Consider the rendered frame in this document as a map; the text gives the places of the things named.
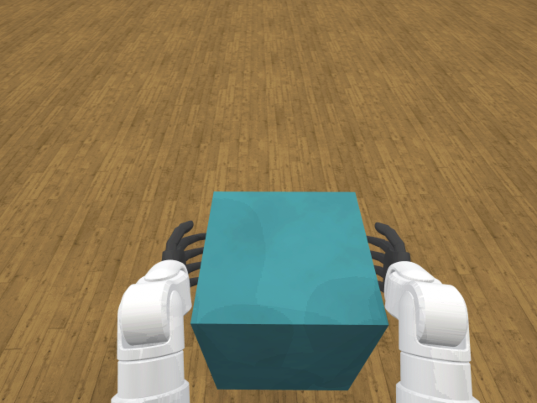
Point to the carton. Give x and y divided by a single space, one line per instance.
287 296

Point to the robot right hand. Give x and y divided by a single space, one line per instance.
394 250

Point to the robot left hand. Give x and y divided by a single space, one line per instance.
176 244

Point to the robot left forearm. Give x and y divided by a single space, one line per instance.
150 337

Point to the robot right forearm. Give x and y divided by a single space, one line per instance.
433 336

